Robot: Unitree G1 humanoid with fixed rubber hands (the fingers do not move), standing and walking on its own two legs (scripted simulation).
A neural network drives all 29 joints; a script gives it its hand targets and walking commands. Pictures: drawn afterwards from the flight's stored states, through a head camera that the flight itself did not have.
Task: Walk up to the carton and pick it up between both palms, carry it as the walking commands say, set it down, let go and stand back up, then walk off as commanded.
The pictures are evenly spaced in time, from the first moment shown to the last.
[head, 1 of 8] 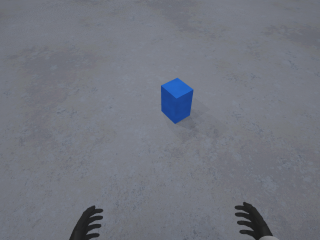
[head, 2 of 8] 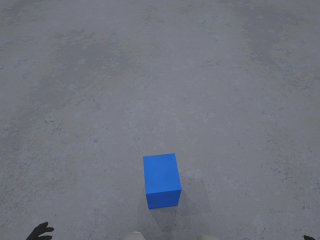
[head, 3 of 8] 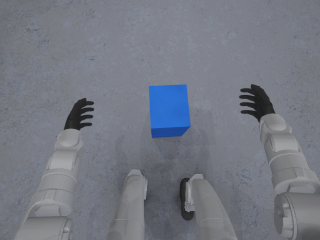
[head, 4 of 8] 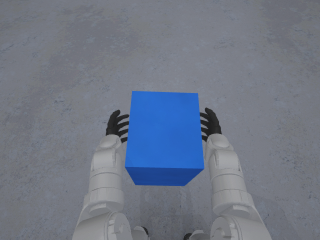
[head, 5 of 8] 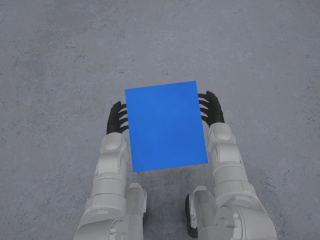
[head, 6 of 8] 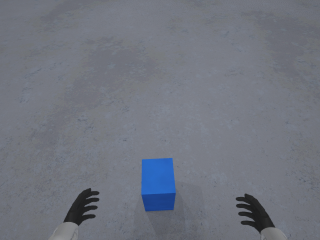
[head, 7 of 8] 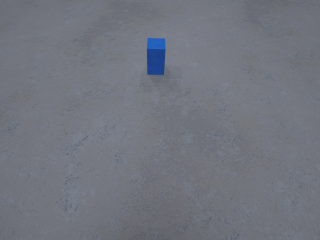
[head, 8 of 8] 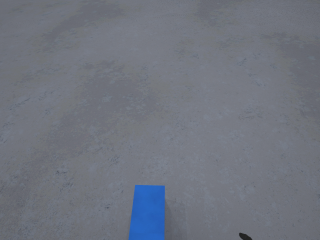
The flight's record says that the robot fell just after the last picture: no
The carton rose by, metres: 0.66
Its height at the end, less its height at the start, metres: -0.05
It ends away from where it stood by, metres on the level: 0.37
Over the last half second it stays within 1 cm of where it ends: no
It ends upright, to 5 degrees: no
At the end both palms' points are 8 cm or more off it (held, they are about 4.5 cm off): yes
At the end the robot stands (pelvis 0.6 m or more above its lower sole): yes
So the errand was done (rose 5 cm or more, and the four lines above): no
